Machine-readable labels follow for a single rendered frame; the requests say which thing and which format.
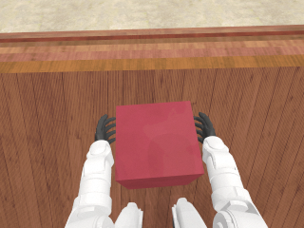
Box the robot left forearm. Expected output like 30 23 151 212
65 140 114 228

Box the carton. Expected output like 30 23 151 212
115 101 204 190

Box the right robot hand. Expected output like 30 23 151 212
193 112 217 143

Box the left robot thigh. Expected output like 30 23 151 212
114 206 143 228

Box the robot thigh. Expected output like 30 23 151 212
114 206 143 228
172 201 207 228

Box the left robot hand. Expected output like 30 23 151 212
94 114 116 144

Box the right robot thigh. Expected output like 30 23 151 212
172 201 207 228

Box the robot left upper arm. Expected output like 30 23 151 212
66 214 115 228

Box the robot right upper arm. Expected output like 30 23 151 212
213 209 268 228

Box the robot right forearm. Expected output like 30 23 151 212
202 136 268 228

